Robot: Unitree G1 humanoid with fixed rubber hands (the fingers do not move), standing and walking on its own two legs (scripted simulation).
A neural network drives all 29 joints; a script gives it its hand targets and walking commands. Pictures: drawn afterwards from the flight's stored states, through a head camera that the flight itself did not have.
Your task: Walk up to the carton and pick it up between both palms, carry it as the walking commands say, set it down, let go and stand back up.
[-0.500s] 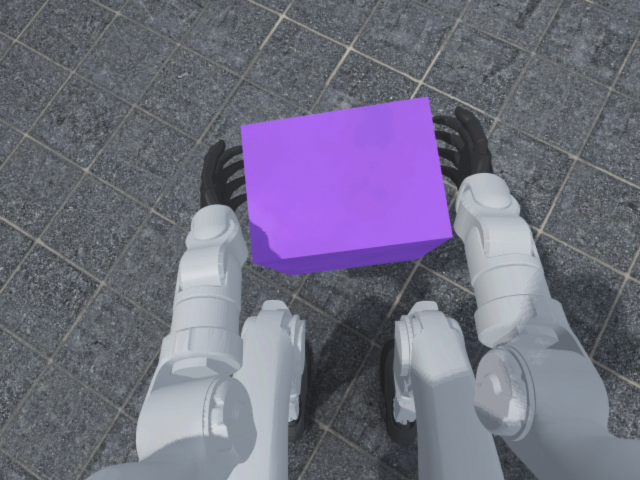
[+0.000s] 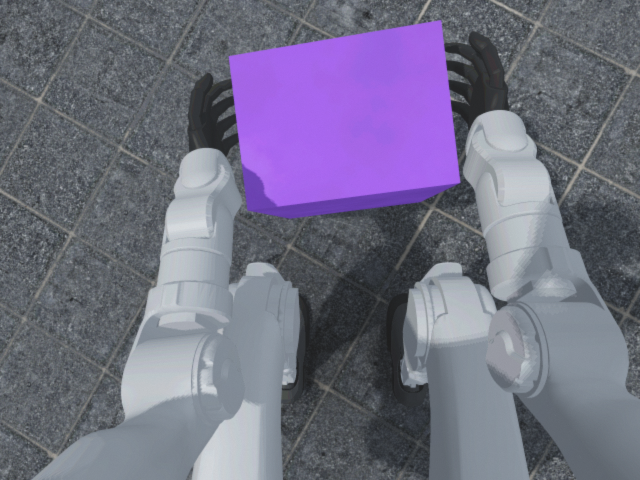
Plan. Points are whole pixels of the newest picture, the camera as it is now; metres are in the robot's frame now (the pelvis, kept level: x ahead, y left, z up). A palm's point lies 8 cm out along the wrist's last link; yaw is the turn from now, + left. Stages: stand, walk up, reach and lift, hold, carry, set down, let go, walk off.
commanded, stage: set down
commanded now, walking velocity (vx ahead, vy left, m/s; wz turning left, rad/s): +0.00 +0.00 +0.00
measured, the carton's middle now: (345, 145) +0.49 +0.00 -0.20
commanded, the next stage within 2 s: none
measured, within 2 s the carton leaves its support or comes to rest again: rests again in 0.78 s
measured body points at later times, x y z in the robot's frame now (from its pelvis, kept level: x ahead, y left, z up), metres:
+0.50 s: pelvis -0.01 +0.00 -0.05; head +0.33 -0.02 +0.24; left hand +0.51 +0.16 -0.18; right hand +0.53 -0.15 -0.19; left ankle +0.12 +0.12 -0.39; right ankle +0.12 -0.11 -0.39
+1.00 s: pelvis -0.02 +0.00 -0.07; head +0.31 -0.02 +0.23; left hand +0.50 +0.17 -0.20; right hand +0.54 -0.15 -0.20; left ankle +0.12 +0.13 -0.39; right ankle +0.12 -0.11 -0.39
